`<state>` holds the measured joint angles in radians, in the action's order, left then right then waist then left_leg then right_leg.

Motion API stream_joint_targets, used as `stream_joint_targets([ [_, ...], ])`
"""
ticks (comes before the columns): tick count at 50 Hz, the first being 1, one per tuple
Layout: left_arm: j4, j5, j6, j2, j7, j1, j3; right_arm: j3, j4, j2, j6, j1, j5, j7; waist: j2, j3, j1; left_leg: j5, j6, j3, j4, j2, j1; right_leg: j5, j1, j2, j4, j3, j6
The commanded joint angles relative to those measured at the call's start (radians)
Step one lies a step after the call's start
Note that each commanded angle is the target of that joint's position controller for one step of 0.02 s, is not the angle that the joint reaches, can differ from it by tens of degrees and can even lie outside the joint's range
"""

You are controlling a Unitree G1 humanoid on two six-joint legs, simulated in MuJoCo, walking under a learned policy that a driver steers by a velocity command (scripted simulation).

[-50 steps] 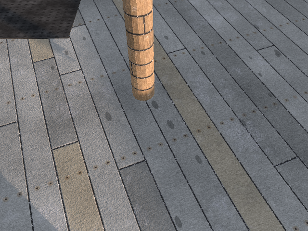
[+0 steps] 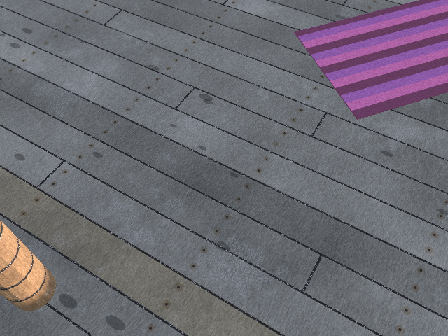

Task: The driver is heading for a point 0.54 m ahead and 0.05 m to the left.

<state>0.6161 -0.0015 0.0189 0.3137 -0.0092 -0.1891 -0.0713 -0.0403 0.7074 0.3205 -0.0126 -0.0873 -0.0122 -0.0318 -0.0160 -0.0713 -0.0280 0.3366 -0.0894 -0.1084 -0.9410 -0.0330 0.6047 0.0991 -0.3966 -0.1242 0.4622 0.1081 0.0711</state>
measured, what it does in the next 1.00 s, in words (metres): steps on the spot: left foot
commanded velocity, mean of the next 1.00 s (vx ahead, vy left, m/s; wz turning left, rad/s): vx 0.03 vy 0.00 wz -0.11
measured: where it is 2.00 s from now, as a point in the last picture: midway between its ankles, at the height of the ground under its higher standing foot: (240, 308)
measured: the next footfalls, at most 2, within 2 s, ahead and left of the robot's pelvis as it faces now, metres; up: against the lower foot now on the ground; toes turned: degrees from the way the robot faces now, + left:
left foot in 0.16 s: +0.11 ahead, +0.16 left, +0.00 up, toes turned -6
left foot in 1.54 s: +0.49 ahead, +0.14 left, +0.00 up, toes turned -3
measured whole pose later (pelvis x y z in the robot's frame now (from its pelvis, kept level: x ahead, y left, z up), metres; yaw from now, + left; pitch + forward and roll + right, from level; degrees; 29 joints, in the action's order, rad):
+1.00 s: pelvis +0.08 +0.04 -0.01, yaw -4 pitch -1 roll +0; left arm 0.82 -0.01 0.00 0.23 -0.03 -0.25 -0.04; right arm -0.02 0.82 0.25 -0.03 -0.27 0.01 -0.02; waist 0.00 0.00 0.01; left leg 0.36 0.01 -0.02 -0.59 0.01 0.22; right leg 0.41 -0.26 -0.04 0.63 0.11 0.02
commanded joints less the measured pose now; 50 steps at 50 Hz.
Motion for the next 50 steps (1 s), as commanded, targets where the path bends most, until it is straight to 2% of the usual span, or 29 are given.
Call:
stream_joint_targets([
  [1, -0.079, 0.002, 0.000, 0.145, -0.016, 0.053, -0.039, -0.022, -0.031, 0.075, 0.010, -0.080, 0.007, -0.001, 0.122, 0.213, 0.032, -0.074, -0.005, 0.025, 0.070, 0.009, -0.152, -0.023, 0.066, 0.239, -0.128, 0.242, 0.157],
  [4, -0.062, 0.008, 0.006, 0.129, -0.010, 0.031, -0.031, -0.022, -0.052, 0.073, 0.001, -0.044, 0.008, 0.007, 0.157, 0.181, 0.005, -0.043, 0.012, 0.033, 0.173, 0.012, -0.193, 0.044, 0.079, 0.249, -0.107, 0.281, 0.153],
  [6, -0.054, 0.007, 0.009, 0.115, -0.005, 0.028, -0.021, -0.023, -0.056, 0.067, -0.011, -0.053, 0.008, 0.015, 0.160, 0.178, 0.012, -0.046, 0.036, 0.047, 0.298, 0.018, -0.249, -0.004, 0.111, 0.254, -0.063, 0.307, 0.141],
  [7, -0.050, 0.002, 0.011, 0.101, -0.004, 0.034, -0.013, -0.023, -0.050, 0.055, -0.017, -0.078, 0.006, 0.021, 0.156, 0.175, 0.035, -0.122, 0.055, 0.059, 0.426, 0.022, -0.323, -0.017, 0.104, 0.238, -0.036, 0.303, 0.118],
  [8, -0.036, 0.001, 0.009, 0.075, -0.005, -0.001, -0.002, -0.025, -0.053, 0.068, -0.023, -0.087, -0.006, 0.024, 0.130, 0.168, 0.038, -0.229, 0.082, 0.028, 0.537, -0.017, -0.401, 0.023, 0.080, 0.204, -0.007, 0.286, 0.070],
  [9, -0.032, 0.016, 0.004, 0.040, -0.005, -0.047, 0.009, -0.035, -0.068, 0.134, -0.024, -0.091, -0.026, 0.021, -0.016, 0.184, 0.004, -0.379, 0.140, -0.121, 0.580, -0.182, -0.470, 0.187, 0.032, 0.126, 0.124, 0.196, 0.005],
  [10, -0.041, 0.007, -0.003, 0.046, -0.004, -0.073, 0.002, -0.037, -0.050, 0.147, -0.018, -0.043, -0.042, 0.021, -0.225, 0.140, -0.057, -0.439, 0.267, -0.245, 0.597, -0.274, -0.397, 0.349, -0.009, 0.034, 0.159, 0.054, -0.043],
  [11, -0.033, 0.022, -0.007, 0.100, -0.007, -0.043, -0.008, -0.020, -0.070, 0.076, -0.021, -0.011, -0.033, 0.022, -0.195, 0.138, -0.020, -0.397, 0.305, -0.263, 0.620, -0.280, -0.357, 0.357, 0.039, 0.074, 0.200, 0.043, -0.081],
  [12, -0.033, 0.016, -0.006, 0.110, -0.007, -0.010, -0.016, -0.017, -0.067, 0.069, -0.022, -0.008, -0.022, 0.023, -0.169, 0.134, -0.009, -0.350, 0.279, -0.222, 0.608, -0.240, -0.371, 0.310, 0.052, 0.079, 0.192, 0.029, -0.090],
  [13, -0.022, 0.019, 0.001, 0.082, -0.009, 0.002, -0.011, -0.022, -0.062, 0.087, -0.021, -0.008, -0.009, 0.023, -0.146, 0.134, -0.008, -0.311, 0.245, -0.179, 0.591, -0.197, -0.378, 0.254, 0.079, 0.089, 0.144, 0.016, -0.098],
  [14, -0.024, 0.025, 0.007, 0.067, -0.006, 0.012, -0.007, -0.022, -0.057, 0.092, -0.022, -0.009, 0.004, 0.022, -0.149, 0.125, -0.001, -0.281, 0.218, -0.152, 0.582, -0.175, -0.374, 0.177, 0.110, 0.102, 0.091, 0.016, -0.102],
  [15, -0.019, 0.024, 0.011, 0.043, -0.002, 0.015, 0.000, -0.017, -0.050, 0.082, -0.022, -0.021, 0.004, 0.022, -0.144, 0.123, -0.003, -0.264, 0.191, -0.119, 0.571, -0.147, -0.359, 0.113, 0.158, 0.111, 0.045, 0.018, -0.100],
  [16, -0.017, 0.023, 0.013, 0.036, 0.002, 0.017, 0.003, -0.014, -0.046, 0.070, -0.023, -0.040, -0.002, 0.026, -0.133, 0.120, 0.005, -0.225, 0.167, -0.092, 0.561, -0.117, -0.347, 0.058, 0.193, 0.116, 0.024, 0.023, -0.095],
  [17, -0.018, 0.022, 0.015, 0.049, 0.002, 0.029, 0.002, -0.009, -0.044, 0.058, -0.025, -0.069, -0.008, 0.030, -0.107, 0.119, 0.024, -0.180, 0.146, -0.071, 0.554, -0.091, -0.325, 0.017, 0.220, 0.127, 0.027, 0.035, -0.080],
  [18, -0.005, 0.018, 0.017, 0.070, 0.002, 0.014, -0.005, -0.009, -0.046, 0.063, -0.026, -0.081, -0.009, 0.035, -0.060, 0.107, 0.035, -0.109, 0.129, -0.034, 0.559, -0.063, -0.322, 0.041, 0.194, 0.124, 0.041, 0.039, -0.056],
  [19, -0.001, 0.016, 0.015, 0.059, 0.004, 0.007, -0.005, -0.010, -0.048, 0.069, -0.026, -0.065, -0.009, 0.036, -0.057, 0.094, 0.022, -0.085, 0.119, -0.014, 0.542, -0.051, -0.333, 0.055, 0.172, 0.125, 0.033, 0.044, -0.045],
  [23, 0.020, 0.019, 0.000, 0.049, 0.001, 0.015, -0.001, -0.005, -0.050, 0.048, -0.023, -0.069, -0.003, 0.034, 0.023, 0.100, 0.037, -0.159, 0.115, 0.024, 0.486, -0.028, -0.369, 0.001, 0.160, 0.142, 0.012, 0.065, -0.048],
  [26, 0.032, 0.015, -0.006, 0.044, -0.003, 0.012, 0.000, -0.004, -0.046, 0.040, -0.019, -0.076, -0.003, 0.033, 0.044, 0.106, 0.040, -0.180, 0.112, 0.036, 0.471, -0.018, -0.387, -0.009, 0.158, 0.145, 0.010, 0.071, -0.048],
  [43, 0.116, 0.011, -0.008, 0.020, -0.026, -0.005, 0.005, -0.005, 0.026, 0.024, -0.019, -0.108, 0.002, 0.020, 0.021, 0.078, 0.032, -0.167, 0.099, 0.045, 0.494, -0.004, -0.376, -0.017, 0.191, 0.139, 0.007, 0.062, -0.056],
  [44, 0.131, 0.011, -0.006, 0.011, -0.027, -0.021, 0.007, -0.003, 0.039, 0.016, -0.018, -0.125, 0.001, 0.019, 0.020, 0.097, 0.032, -0.079, 0.101, 0.053, 0.504, 0.005, -0.382, 0.069, 0.200, 0.129, 0.001, 0.051, -0.055],
  [46, 0.147, 0.001, -0.004, 0.025, -0.031, -0.036, 0.000, -0.012, 0.050, 0.042, -0.013, -0.136, 0.011, 0.012, -0.004, 0.046, 0.031, 0.211, 0.133, 0.042, 0.518, 0.016, -0.341, 0.392, 0.133, 0.089, 0.022, 0.013, -0.037],
  [47, 0.146, -0.003, -0.011, 0.026, -0.032, -0.035, 0.000, -0.015, 0.052, 0.051, -0.014, -0.146, 0.017, 0.007, -0.022, -0.002, 0.034, 0.340, 0.161, 0.001, 0.543, -0.005, -0.316, 0.503, 0.069, 0.082, 0.036, 0.002, -0.029],
  [48, 0.136, -0.005, -0.025, 0.009, -0.029, -0.023, 0.005, -0.019, 0.055, 0.067, -0.021, -0.167, 0.021, 0.006, -0.050, -0.033, 0.043, 0.426, 0.198, -0.080, 0.580, -0.055, -0.314, 0.510, 0.023, 0.081, 0.073, -0.019, -0.027],
  [49, 0.133, -0.012, -0.044, 0.005, -0.023, -0.013, 0.005, -0.024, 0.064, 0.078, -0.029, -0.205, 0.028, 0.003, -0.073, -0.050, 0.054, 0.482, 0.236, -0.164, 0.628, -0.111, -0.341, 0.485, -0.042, 0.085, 0.120, -0.033, -0.024],
  [50, 0.129, -0.019, -0.065, -0.012, -0.015, 0.000, 0.007, -0.032, 0.076, 0.104, -0.037, -0.231, 0.031, 0.002, -0.130, -0.060, 0.058, 0.520, 0.277, -0.270, 0.692, -0.187, -0.374, 0.402, -0.081, 0.076, 0.199, -0.075, -0.030],
])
